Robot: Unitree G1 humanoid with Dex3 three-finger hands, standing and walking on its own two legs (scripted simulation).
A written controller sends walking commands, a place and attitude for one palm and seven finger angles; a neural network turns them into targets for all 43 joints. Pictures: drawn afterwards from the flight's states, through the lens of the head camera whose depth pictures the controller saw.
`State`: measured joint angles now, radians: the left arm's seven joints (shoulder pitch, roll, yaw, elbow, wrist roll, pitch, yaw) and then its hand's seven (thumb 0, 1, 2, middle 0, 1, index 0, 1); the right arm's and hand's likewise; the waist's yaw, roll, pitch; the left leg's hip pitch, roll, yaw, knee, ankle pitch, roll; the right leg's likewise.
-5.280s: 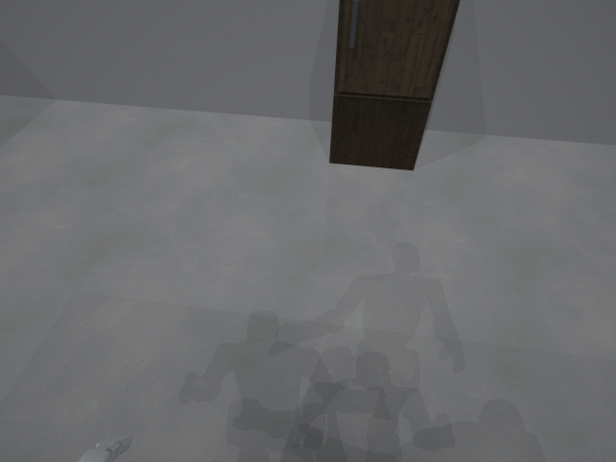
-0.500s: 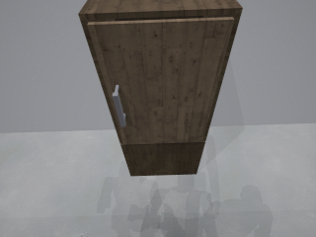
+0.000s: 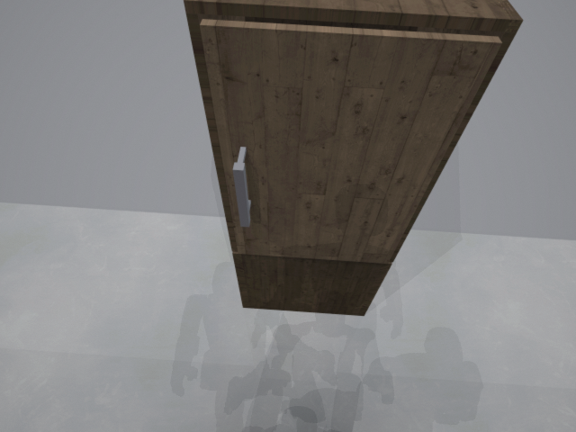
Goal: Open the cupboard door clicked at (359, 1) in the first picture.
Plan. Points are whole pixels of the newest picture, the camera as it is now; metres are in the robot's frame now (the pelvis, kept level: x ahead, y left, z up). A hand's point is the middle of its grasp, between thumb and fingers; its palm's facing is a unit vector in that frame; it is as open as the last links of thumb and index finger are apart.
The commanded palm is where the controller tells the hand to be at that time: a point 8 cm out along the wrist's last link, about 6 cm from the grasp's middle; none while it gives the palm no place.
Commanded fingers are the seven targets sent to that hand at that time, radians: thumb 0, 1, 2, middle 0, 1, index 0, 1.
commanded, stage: come to a stop and stand still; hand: left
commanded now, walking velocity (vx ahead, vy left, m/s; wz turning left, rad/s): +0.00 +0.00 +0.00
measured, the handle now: (244, 189) +0.53 +0.14 -0.04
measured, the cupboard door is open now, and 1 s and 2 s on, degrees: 0 0 0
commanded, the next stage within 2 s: look again from close up in 0.86 s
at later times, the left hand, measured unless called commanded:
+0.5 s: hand out of the picture -0.01 +0.19 -0.16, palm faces +0.00 -0.98 -0.21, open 7.4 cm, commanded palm none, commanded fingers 0.00 0.90 0.90 -0.20 -0.30 -0.20 -0.30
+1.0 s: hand out of the picture -0.07 +0.16 -0.17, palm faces +0.00 -0.99 -0.15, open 7.4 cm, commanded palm none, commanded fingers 0.00 0.90 0.90 -0.20 -0.30 -0.20 -0.30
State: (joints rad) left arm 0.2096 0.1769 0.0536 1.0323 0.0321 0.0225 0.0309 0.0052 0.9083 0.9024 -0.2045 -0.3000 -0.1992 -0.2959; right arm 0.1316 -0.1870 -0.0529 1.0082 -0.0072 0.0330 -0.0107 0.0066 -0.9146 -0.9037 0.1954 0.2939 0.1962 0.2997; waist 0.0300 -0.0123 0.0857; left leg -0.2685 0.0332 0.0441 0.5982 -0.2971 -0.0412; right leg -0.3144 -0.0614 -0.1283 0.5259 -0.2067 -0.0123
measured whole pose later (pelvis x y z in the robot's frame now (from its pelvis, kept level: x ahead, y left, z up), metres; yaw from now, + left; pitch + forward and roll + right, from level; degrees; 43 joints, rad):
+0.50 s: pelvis -0.03 +0.02 +0.01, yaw -1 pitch -2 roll +0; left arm 0.25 0.15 0.00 1.12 0.02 0.00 0.03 0.01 0.91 0.90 -0.20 -0.30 -0.20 -0.30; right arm 0.23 -0.17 -0.02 1.12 0.00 0.00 -0.02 0.00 -0.94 -0.90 0.20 0.29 0.20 0.30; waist -0.01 0.01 0.03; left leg -0.18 0.00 0.08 0.40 -0.19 0.02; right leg -0.13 -0.03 -0.03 0.43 -0.27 0.01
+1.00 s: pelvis -0.04 +0.01 +0.01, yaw -1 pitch -1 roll -1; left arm 0.31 0.10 -0.01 1.14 0.02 -0.02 0.04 0.01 0.91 0.90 -0.20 -0.30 -0.20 -0.30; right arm 0.32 -0.11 0.00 1.15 -0.01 0.00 -0.02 0.01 -0.91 -0.90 0.20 0.29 0.20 0.30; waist -0.01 0.01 0.05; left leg -0.25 0.03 0.06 0.45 -0.19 0.01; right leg -0.16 0.01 -0.05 0.42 -0.24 -0.01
